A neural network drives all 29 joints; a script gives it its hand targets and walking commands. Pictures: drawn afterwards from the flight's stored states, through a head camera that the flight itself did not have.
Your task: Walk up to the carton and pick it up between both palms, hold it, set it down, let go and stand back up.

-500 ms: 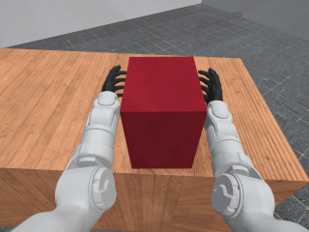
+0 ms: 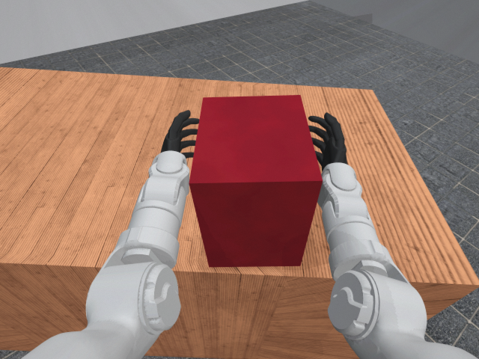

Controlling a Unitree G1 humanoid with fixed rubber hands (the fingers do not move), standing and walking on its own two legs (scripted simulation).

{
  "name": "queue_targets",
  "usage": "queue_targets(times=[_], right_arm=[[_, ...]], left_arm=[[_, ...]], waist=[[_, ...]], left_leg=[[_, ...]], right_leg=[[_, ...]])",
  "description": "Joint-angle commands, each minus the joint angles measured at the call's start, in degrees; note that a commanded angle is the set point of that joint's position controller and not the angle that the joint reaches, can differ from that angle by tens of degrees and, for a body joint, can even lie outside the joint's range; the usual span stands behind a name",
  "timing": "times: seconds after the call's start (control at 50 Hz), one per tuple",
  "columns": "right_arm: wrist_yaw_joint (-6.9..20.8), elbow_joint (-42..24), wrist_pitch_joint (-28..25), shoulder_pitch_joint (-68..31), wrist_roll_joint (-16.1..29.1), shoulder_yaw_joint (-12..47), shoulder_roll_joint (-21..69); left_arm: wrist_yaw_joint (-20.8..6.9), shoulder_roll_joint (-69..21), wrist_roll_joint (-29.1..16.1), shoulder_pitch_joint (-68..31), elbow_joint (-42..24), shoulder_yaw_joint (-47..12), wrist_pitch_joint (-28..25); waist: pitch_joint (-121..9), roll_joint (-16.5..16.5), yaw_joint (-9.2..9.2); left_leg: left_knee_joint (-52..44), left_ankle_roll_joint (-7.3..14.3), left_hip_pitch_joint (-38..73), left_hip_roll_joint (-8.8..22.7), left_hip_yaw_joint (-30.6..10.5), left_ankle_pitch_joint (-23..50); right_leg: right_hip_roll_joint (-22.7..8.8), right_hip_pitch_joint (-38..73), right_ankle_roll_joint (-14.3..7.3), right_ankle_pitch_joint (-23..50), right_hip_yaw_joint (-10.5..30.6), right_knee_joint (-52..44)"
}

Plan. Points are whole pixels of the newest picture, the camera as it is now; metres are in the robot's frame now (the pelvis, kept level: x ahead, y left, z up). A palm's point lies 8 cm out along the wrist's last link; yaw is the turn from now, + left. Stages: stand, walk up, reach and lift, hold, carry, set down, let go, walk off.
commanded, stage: set down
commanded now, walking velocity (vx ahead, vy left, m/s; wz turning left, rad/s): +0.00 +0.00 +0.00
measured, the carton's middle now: (253, 184) +0.41 -0.07 +0.07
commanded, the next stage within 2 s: none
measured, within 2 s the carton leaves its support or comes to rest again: rests again in 0.22 s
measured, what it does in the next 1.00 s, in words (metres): stands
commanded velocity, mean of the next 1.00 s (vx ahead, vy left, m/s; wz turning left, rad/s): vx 0.00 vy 0.00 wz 0.00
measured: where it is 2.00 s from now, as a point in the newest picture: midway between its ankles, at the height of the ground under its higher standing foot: outside the picture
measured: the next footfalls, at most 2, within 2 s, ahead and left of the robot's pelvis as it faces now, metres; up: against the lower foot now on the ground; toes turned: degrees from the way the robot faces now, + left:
none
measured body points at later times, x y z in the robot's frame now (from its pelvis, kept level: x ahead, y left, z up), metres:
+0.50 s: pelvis -0.01 +0.00 +0.00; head +0.00 +0.00 +0.45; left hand +0.44 +0.06 +0.13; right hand +0.39 -0.21 +0.12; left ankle -0.04 +0.11 -0.75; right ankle +0.00 -0.11 -0.75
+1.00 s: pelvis +0.00 +0.00 +0.00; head +0.02 +0.00 +0.45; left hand +0.44 +0.05 +0.12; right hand +0.39 -0.22 +0.12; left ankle -0.04 +0.11 -0.75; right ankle +0.00 -0.11 -0.75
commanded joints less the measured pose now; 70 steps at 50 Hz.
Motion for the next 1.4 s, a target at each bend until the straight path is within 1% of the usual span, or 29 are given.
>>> queue_targets(times=[0.0,0.08,0.1,0.14,0.16,0.24,0.3,0.38,0.46,0.48,0.58,0.62,0.68,0.72,0.78,0.84,0.86,0.9,0.92,0.96,1.0,1.04,1.12,1.14,1.18,1.2,1.22,1.3,1.38], right_arm=[[8.2,-1.8,-2.1,-32.8,-1.0,12.4,23.8],[8.8,-3.1,-2.8,-32.9,-1.6,11.2,23.1],[8.9,-4.1,-3.3,-33.4,-2.0,11.0,22.9],[9.2,-3.5,-3.5,-33.4,-2.3,10.6,22.9],[9.3,-3.4,-3.7,-32.6,-2.7,10.7,23.3],[9.6,-2.9,-3.6,-31.8,-4.0,10.1,22.8],[9.8,-3.2,-3.0,-31.1,-4.6,9.4,23.0],[10.2,-4.3,-3.0,-30.6,-5.8,9.3,23.6],[10.4,-6.5,-3.7,-30.3,-6.2,8.9,23.5],[10.4,-6.2,-3.7,-29.4,-6.7,8.9,23.5],[10.5,-6.1,-3.3,-26.8,-7.7,7.9,23.7],[10.4,-7.1,-3.0,-26.5,-8.2,7.9,23.4],[10.6,-7.7,-3.4,-26.1,-8.5,8.2,23.5],[10.8,-8.3,-3.4,-25.5,-8.7,8.7,23.5],[11.0,-8.1,-3.0,-24.2,-8.6,8.9,23.4],[11.1,-8.9,-3.0,-23.9,-9.2,8.4,23.0],[11.1,-7.9,-2.9,-22.9,-9.2,8.2,22.8],[11.3,-7.7,-3.2,-21.9,-8.9,8.5,23.0],[11.5,-8.3,-3.8,-22.0,-8.5,9.0,22.7],[11.4,-7.9,-3.8,-20.9,-8.5,9.0,22.2],[11.5,-7.2,-3.6,-20.1,-9.2,8.1,22.1],[11.6,-7.4,-3.7,-19.3,-9.1,8.6,22.0],[11.8,-7.5,-3.6,-18.5,-9.4,8.4,22.3],[11.9,-7.3,-3.5,-18.2,-9.4,8.4,22.7],[11.9,-7.6,-3.5,-18.3,-9.3,8.8,22.4],[12.0,-7.8,-3.4,-18.3,-9.6,8.2,22.1],[12.0,-7.4,-3.3,-17.9,-9.7,7.7,21.9],[12.4,-6.8,-3.3,-16.2,-9.7,7.6,21.6],[12.4,-6.6,-3.4,-15.3,-10.2,7.4,20.7]], left_arm=[[-7.0,-26.6,-2.2,-34.5,-4.0,-11.9,-3.3],[-6.9,-26.5,-2.1,-34.4,-4.4,-11.5,-4.0],[-6.8,-27.3,-2.4,-34.7,-4.5,-12.4,-4.3],[-6.4,-27.3,-1.9,-35.3,-5.0,-12.2,-4.8],[-6.2,-27.3,-1.7,-35.2,-4.8,-12.6,-5.0],[-6.4,-26.7,-1.2,-33.4,-3.3,-10.8,-5.2],[-6.7,-25.5,0.3,-31.7,-1.3,-7.8,-5.0],[-7.2,-24.0,1.6,-30.8,-1.1,-6.1,-5.5],[-7.3,-24.3,1.7,-31.0,-2.6,-6.2,-6.2],[-7.3,-24.2,2.1,-30.1,-2.0,-5.4,-6.2],[-8.0,-23.7,3.3,-27.9,-2.2,-3.9,-6.2],[-8.6,-22.3,3.5,-26.6,-1.2,-2.7,-6.0],[-8.6,-22.5,3.6,-26.9,-2.2,-3.1,-6.6],[-8.6,-22.1,4.5,-25.6,-1.7,-2.5,-6.5],[-8.5,-21.8,4.5,-24.8,-2.6,-2.0,-6.4],[-8.6,-22.1,5.2,-23.8,-2.4,-1.7,-6.3],[-8.7,-22.2,5.6,-23.5,-2.7,-1.7,-6.2],[-8.6,-23.2,5.7,-22.4,-2.7,-2.2,-6.2],[-8.3,-23.9,5.1,-23.3,-4.5,-3.9,-6.6],[-8.1,-23.6,5.5,-20.5,-3.2,-3.2,-6.2],[-8.4,-24.3,5.8,-20.0,-3.5,-3.3,-5.7],[-8.5,-23.5,6.7,-18.6,-3.9,-2.4,-5.6],[-8.7,-23.3,7.1,-18.3,-4.2,-2.0,-5.8],[-8.7,-23.7,7.0,-18.7,-4.6,-2.4,-5.7],[-8.9,-23.4,7.1,-17.6,-4.2,-1.9,-5.6],[-9.0,-23.3,7.0,-17.8,-3.8,-1.6,-5.5],[-8.9,-23.7,6.8,-18.2,-4.8,-2.2,-5.7],[-8.8,-24.8,8.1,-16.7,-5.4,-2.2,-5.4],[-8.7,-25.0,8.0,-15.3,-5.4,-2.4,-5.1]], waist=[[-27.8,1.6,-0.60],[-28.2,1.3,-0.71],[-30.1,2.5,-0.79],[-29.2,2.4,-0.30],[-30.0,2.9,-0.71],[-28.2,1.3,-0.06],[-24.3,-0.5,0.48],[-24.2,-0.4,1.55],[-25.5,0.6,1.59],[-25.1,-0.3,1.58],[-22.2,-0.6,1.14],[-20.8,-2.2,1.50],[-21.0,-1.4,1.37],[-20.4,-1.6,2.44],[-19.5,-2.4,2.30],[-18.7,-1.8,2.47],[-17.1,-0.7,2.43],[-18.4,-0.6,2.19],[-20.0,0.8,2.08],[-17.7,-0.4,2.16],[-16.3,-0.2,1.82],[-15.1,-0.7,2.71],[-14.2,-0.8,3.10],[-14.7,-0.6,2.54],[-13.9,-1.3,2.77],[-13.4,-1.3,3.22],[-13.6,-1.0,2.64],[-12.1,0.8,2.94],[-12.3,0.3,2.98]], left_leg=[[-1.7,-2.9,1.2,-0.9,1.7,16.2],[-0.8,-3.5,2.9,-0.4,2.0,18.9],[-0.4,-3.9,3.6,-0.3,1.7,20.2],[-0.5,-4.1,4.1,0.0,1.6,19.2],[-0.2,-4.3,4.5,0.0,1.7,20.0],[-1.1,-3.8,2.7,-0.1,2.0,17.9],[-2.8,-2.6,-0.2,-0.5,2.4,12.4],[-4.4,-1.4,-3.3,-0.6,3.0,9.6],[-4.2,-1.6,-1.9,-0.5,3.5,10.0],[-4.2,-1.4,-1.9,-0.6,3.3,9.9],[-4.8,-1.3,-2.2,-0.5,3.6,8.6],[-5.7,-0.3,-3.9,-0.7,3.7,6.3],[-5.8,-0.2,-3.9,-0.7,3.6,7.4],[-6.0,0.0,-3.2,-0.7,4.1,6.5],[-6.0,0.2,-3.5,-0.5,3.9,6.4],[-6.3,0.3,-2.4,-0.5,4.0,5.9],[-6.1,0.1,-2.2,-0.5,3.9,6.9],[-5.5,-0.3,0.1,-0.2,3.8,8.8],[-4.8,-1.0,1.7,0.0,3.8,11.2],[-3.9,-1.2,2.2,0.0,3.6,13.1],[-4.2,-0.9,2.3,0.2,3.6,11.6],[-4.2,-0.9,2.2,0.2,3.6,12.1],[-5.0,-0.3,0.2,-0.1,3.9,9.4],[-5.3,-0.1,0.4,0.0,3.6,9.8],[-5.3,0.1,0.5,-0.1,3.5,9.7],[-5.5,0.1,-0.2,-0.1,3.5,8.7],[-5.6,-0.1,0.2,-0.1,3.6,8.7],[-4.3,-0.9,3.9,0.2,3.3,12.2],[-4.1,-1.1,4.4,0.6,3.4,12.6]], right_leg=[[0.5,17.4,3.2,33.2,-2.4,4.9],[0.8,16.5,3.3,33.3,-2.7,5.1],[0.9,15.9,3.0,33.7,-2.9,5.0],[1.1,14.4,2.6,30.6,-3.2,4.5],[1.0,14.1,2.7,31.2,-3.1,4.6],[0.9,15.2,3.0,30.0,-2.9,4.5],[0.5,15.4,3.3,26.9,-2.6,3.9],[-0.3,18.6,3.9,28.7,-1.8,4.7],[-0.4,17.9,3.9,27.9,-2.1,4.2],[-0.2,18.0,4.1,28.1,-2.3,4.4],[-0.4,18.2,4.4,27.3,-2.2,3.9],[-0.7,19.4,4.9,26.7,-1.9,3.8],[-1.0,18.6,5.0,27.6,-1.7,4.4],[-0.8,18.4,5.1,26.6,-1.9,4.1],[-0.7,18.0,5.0,25.8,-1.9,4.2],[-0.8,17.3,5.1,24.5,-2.0,3.6],[-0.8,16.7,4.8,24.8,-2.1,3.4],[-0.6,15.3,4.6,24.7,-2.5,3.3],[-0.3,13.4,4.4,24.9,-2.6,3.2],[-0.1,12.8,4.2,24.7,-2.7,2.7],[-0.1,12.4,3.9,23.1,-2.8,2.2],[0.0,12.4,4.1,23.4,-2.6,2.5],[-0.7,13.6,4.3,22.8,-2.2,2.6],[-0.6,13.5,4.5,23.6,-2.1,2.6],[-0.7,13.5,4.7,23.1,-2.1,2.6],[-0.7,13.2,4.5,21.1,-2.2,2.3],[-0.7,12.6,4.4,20.5,-2.5,2.2],[-0.1,9.2,4.0,19.8,-2.7,1.6],[0.0,8.5,3.6,18.7,-2.9,1.1]])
